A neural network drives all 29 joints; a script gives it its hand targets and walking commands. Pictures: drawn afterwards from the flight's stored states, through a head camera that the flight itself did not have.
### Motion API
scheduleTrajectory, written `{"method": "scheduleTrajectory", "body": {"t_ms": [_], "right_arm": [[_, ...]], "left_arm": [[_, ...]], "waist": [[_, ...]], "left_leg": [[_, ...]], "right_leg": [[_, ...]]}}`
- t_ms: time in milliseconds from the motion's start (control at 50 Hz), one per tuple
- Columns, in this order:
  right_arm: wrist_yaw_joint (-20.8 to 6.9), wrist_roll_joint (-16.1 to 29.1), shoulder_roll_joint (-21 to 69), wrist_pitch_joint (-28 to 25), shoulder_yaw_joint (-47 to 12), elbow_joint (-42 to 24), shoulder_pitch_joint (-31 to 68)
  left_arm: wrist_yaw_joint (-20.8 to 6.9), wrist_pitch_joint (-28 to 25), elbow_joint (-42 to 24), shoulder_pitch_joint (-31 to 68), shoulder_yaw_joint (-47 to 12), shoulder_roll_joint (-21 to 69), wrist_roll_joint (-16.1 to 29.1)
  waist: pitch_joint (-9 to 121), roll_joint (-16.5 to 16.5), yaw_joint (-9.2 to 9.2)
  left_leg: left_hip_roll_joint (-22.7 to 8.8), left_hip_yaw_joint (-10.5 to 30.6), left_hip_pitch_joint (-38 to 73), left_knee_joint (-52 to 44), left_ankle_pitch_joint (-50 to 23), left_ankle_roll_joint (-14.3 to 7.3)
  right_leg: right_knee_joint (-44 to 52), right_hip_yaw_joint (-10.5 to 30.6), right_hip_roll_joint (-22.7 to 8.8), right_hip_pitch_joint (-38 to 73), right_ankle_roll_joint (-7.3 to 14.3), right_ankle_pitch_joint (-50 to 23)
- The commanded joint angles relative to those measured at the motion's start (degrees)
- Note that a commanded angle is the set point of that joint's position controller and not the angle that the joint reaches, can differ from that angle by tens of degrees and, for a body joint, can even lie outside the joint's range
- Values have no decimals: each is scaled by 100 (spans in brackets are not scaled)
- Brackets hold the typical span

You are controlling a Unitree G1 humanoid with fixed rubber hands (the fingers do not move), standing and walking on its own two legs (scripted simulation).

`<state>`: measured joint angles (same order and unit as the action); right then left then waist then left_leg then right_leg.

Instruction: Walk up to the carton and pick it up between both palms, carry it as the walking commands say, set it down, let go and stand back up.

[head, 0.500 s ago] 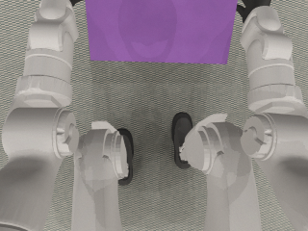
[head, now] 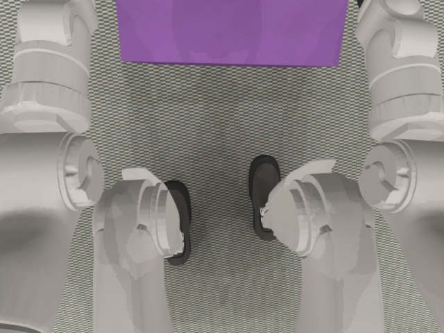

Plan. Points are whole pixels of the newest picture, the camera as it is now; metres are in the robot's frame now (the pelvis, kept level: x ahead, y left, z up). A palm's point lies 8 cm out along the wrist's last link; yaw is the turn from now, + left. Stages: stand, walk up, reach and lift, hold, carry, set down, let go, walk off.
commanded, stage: set down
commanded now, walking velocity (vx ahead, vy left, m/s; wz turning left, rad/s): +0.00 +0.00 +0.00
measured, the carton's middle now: (227, 1) +0.56 -0.03 -0.24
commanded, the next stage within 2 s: none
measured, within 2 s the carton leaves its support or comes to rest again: rests again in 0.18 s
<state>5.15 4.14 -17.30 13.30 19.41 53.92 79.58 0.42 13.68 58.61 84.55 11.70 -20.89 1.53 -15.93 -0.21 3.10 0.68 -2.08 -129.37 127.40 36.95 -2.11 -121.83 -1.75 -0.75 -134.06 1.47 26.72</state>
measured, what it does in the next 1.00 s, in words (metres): stands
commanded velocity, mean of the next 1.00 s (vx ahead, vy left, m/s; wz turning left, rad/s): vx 0.00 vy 0.00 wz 0.00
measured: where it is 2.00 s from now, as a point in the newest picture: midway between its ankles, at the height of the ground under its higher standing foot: (221, 223)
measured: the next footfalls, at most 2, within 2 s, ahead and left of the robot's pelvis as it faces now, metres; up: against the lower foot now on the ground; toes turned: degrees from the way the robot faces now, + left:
none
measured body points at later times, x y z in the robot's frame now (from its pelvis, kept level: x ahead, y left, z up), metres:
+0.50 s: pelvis +0.01 +0.00 -0.01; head +0.38 +0.01 +0.24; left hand +0.60 +0.16 -0.16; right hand +0.57 -0.22 -0.16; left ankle +0.09 +0.11 -0.33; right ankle +0.14 -0.11 -0.33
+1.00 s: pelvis +0.01 +0.00 -0.01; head +0.39 +0.01 +0.24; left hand +0.60 +0.16 -0.17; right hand +0.57 -0.22 -0.16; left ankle +0.09 +0.11 -0.33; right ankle +0.14 -0.11 -0.33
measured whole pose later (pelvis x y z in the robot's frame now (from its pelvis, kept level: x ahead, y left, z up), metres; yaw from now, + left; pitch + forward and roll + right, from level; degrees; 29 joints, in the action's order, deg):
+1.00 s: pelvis +0.01 +0.00 -0.01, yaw +0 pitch +40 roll -1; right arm 0.0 2.7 -18.3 11.0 25.3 54.5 80.4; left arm -2.9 11.7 52.4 83.8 20.0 -16.9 -6.3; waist -17.2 -1.5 2.9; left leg 1.2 -1.9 -130.4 129.9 39.9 -2.6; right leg -124.2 -1.6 -0.5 -134.9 0.5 29.7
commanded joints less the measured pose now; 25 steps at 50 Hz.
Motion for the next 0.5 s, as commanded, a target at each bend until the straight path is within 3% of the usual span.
{"method": "scheduleTrajectory", "body": {"t_ms": [0,480], "right_arm": [[-1544,478,5110,-19,-1938,-532,2887],[-1774,361,5249,83,-1617,-93,1860]], "left_arm": [[-1507,-102,-539,2372,-1515,4847,431],[-1564,100,-276,1257,-1381,4999,-108]], "waist": [[5880,91,-229],[5236,326,-313]], "left_leg": [[397,129,1912,-1305,-1412,-21],[391,270,2083,-1201,-1886,15]], "right_leg": [[428,33,527,4168,-121,-1324],[203,13,520,3365,-136,-1495]]}}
